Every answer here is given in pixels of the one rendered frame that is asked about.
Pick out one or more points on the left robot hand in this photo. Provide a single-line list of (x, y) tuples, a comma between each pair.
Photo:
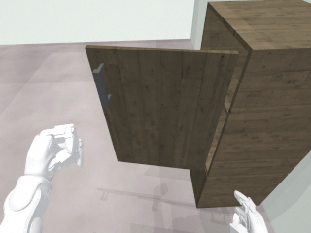
[(46, 157)]

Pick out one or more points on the right robot hand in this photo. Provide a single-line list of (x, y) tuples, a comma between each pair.
[(252, 221)]

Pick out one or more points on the cupboard door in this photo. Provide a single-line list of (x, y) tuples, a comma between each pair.
[(166, 103)]

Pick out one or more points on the handle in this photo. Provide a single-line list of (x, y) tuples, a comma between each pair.
[(100, 86)]

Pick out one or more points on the robot left forearm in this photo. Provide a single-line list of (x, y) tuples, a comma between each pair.
[(25, 206)]

